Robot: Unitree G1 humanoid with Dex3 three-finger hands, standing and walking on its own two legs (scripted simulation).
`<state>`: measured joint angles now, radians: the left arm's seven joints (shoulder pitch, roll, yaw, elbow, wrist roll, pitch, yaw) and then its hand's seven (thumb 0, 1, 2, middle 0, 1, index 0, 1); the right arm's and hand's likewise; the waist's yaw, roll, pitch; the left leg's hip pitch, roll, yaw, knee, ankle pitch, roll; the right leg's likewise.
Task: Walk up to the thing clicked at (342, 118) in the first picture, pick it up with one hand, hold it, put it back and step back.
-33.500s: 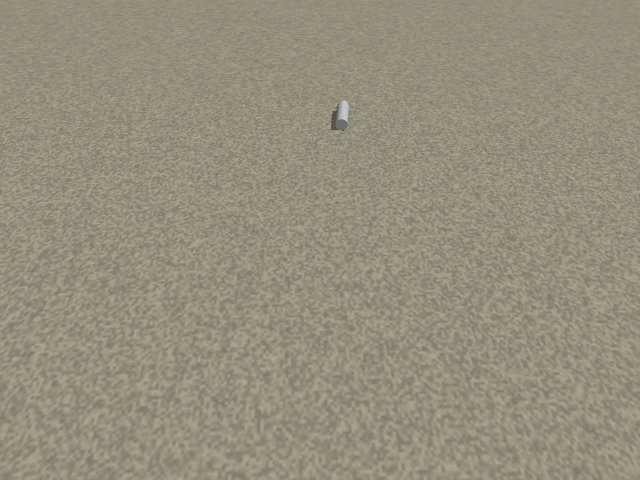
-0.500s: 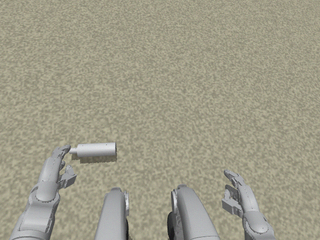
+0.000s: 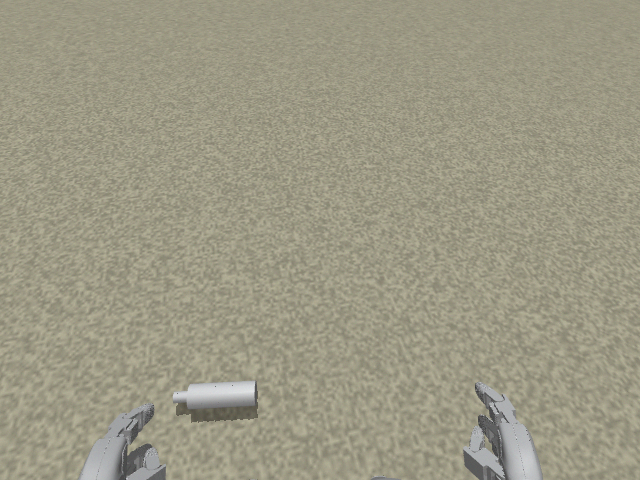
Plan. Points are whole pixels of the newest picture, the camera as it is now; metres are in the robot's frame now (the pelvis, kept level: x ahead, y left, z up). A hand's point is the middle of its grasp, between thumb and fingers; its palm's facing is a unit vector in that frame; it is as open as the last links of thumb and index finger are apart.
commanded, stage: home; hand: left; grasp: from above
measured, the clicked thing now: (215, 395) +0.47 +0.25 -0.68
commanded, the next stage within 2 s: stand in 1.98 s
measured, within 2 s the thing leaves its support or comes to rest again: neither
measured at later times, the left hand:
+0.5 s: hand (161, 479) +0.16 +0.18 -0.05, palm faces +0.05 -0.98 -0.19, open 7.4 cm
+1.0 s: hand (159, 478) +0.16 +0.18 -0.05, palm faces +0.05 -0.98 -0.19, open 7.4 cm
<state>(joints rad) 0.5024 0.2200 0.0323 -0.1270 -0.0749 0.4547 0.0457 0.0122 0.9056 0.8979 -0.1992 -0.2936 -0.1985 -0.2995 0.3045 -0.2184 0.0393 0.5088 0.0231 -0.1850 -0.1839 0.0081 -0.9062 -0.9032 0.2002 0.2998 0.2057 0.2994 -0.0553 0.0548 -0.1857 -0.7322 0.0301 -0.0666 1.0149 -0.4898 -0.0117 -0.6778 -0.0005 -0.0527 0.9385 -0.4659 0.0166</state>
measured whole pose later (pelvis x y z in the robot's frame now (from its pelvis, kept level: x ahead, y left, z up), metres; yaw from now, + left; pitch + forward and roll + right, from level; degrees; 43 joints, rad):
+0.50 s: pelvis +0.00 +0.00 +0.00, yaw +0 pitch +10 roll -3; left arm 0.49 0.22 0.03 -0.12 -0.06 0.45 0.02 0.01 0.91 0.90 -0.20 -0.29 -0.20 -0.30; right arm 0.28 -0.22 0.04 0.54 0.01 -0.23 -0.18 0.01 -0.91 -0.90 0.20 0.30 0.21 0.30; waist -0.04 0.04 -0.16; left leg -0.69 0.03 -0.07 1.00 -0.49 -0.01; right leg -0.64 -0.01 -0.05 0.93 -0.47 0.02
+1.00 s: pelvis +0.00 +0.00 +0.00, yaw +0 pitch +10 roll -3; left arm 0.49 0.22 0.03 -0.12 -0.06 0.46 0.02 0.01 0.91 0.90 -0.20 -0.29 -0.20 -0.30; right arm 0.28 -0.22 0.03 0.54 0.01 -0.23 -0.17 0.01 -0.91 -0.90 0.20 0.30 0.21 0.30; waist -0.04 0.04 -0.16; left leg -0.69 0.03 -0.06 1.01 -0.50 -0.01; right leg -0.64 0.00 -0.05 0.94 -0.47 0.02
